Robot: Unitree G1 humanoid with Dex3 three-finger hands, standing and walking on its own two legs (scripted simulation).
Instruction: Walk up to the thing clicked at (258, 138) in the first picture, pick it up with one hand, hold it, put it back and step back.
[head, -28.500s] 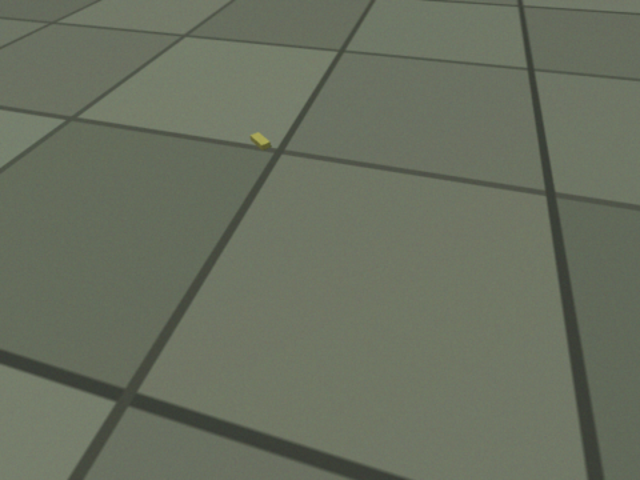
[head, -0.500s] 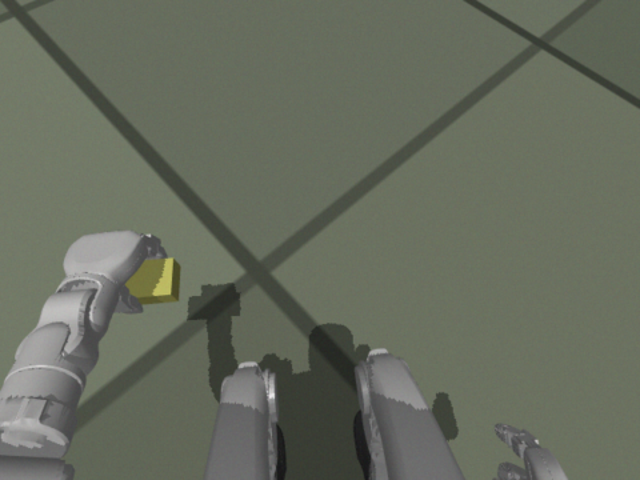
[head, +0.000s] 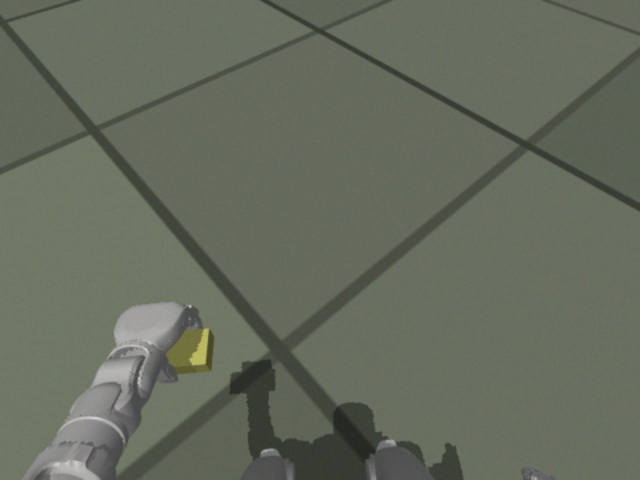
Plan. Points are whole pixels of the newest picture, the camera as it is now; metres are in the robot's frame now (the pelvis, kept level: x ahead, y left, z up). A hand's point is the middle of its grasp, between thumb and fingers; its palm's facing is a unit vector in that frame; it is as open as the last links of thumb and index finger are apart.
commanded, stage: lift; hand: left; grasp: from above
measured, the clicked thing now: (167, 353) +0.34 +0.24 -0.12
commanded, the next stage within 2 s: hold in 0.30 s
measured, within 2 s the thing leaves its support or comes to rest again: neither
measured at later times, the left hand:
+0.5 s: hand (153, 317) +0.36 +0.23 -0.02, palm faces -0.46 -0.04 -0.89, open 8.2 cm
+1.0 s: hand (146, 316) +0.34 +0.22 +0.02, palm faces -0.47 -0.02 -0.88, open 8.2 cm
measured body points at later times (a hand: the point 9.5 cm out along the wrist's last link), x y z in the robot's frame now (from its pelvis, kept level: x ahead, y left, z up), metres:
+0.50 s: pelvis +0.04 +0.00 +0.06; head +0.09 +0.00 +0.50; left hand +0.38 +0.23 +0.04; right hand +0.14 -0.27 -0.07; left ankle +0.04 +0.11 -0.65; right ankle +0.05 -0.12 -0.65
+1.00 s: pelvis +0.04 +0.00 +0.07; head +0.07 -0.02 +0.52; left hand +0.36 +0.22 +0.07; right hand +0.16 -0.26 -0.05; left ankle +0.04 +0.11 -0.65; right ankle +0.05 -0.12 -0.65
